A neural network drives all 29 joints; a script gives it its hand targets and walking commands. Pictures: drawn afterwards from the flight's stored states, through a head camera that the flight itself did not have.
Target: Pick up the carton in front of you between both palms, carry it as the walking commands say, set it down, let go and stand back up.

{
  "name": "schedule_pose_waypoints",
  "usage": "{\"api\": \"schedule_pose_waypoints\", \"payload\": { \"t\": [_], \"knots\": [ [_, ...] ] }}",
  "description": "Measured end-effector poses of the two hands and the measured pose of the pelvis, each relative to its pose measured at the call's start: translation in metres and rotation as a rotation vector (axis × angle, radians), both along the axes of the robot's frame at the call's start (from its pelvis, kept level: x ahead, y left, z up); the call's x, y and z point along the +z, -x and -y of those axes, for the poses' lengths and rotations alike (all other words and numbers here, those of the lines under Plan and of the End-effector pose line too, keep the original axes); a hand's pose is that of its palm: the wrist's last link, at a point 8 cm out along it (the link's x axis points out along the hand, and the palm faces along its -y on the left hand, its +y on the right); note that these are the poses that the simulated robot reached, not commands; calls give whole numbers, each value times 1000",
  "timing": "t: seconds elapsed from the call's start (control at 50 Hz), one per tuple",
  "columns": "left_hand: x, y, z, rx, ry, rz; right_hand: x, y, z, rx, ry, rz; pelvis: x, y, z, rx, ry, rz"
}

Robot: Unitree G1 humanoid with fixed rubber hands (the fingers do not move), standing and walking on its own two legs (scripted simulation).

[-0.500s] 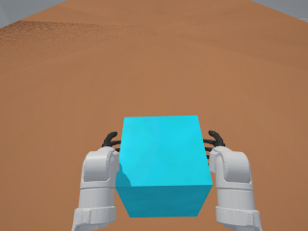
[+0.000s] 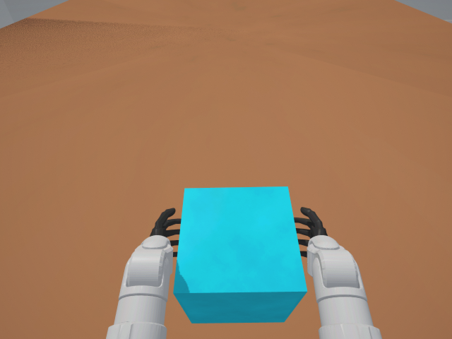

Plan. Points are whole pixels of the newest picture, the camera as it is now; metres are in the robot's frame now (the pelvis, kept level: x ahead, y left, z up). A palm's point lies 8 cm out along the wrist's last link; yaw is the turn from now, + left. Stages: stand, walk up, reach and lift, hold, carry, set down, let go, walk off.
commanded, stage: carry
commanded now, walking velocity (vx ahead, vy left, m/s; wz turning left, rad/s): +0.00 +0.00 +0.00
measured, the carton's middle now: (237, 258) +0.31 +0.00 -0.05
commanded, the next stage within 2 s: hold in 0.82 s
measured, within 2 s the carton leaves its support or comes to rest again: neither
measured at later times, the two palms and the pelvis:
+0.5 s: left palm (152, 254) +0.26 +0.15 +0.04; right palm (315, 254) +0.26 -0.14 +0.04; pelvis -0.02 +0.01 +0.00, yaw +0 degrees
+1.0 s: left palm (140, 259) +0.25 +0.17 +0.05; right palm (308, 252) +0.26 -0.12 +0.05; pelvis -0.03 +0.01 +0.01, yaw +3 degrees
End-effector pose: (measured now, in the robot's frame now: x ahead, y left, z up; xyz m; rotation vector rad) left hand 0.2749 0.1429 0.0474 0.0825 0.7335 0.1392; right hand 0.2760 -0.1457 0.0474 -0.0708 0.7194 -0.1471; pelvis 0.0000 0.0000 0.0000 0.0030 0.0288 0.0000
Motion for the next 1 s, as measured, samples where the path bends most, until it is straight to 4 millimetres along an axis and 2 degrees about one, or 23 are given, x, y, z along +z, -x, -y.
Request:
{"api": "schedule_pose_waypoints", "payload": {
  "t": [0.14,0.28,0.54,0.82,1.0],
  "knots": [
    [-9,3,-4,-15,8,27,-8,3,-2,22,-8,26,0,12,-2,-2,-1,6],
    [-5,4,-8,-5,10,71,-5,3,-5,17,-10,69,0,20,-4,-2,-1,2],
    [-6,15,-11,-9,13,53,-6,16,-8,13,-11,49,0,24,-9,-2,-2,1],
    [-6,17,-16,-4,13,58,-6,17,-12,12,-10,53,0,26,-13,-2,-1,-2],
    [-2,25,-28,27,13,54,-1,14,-21,72,-30,49,7,27,-11,57,-7,134]
  ]
}}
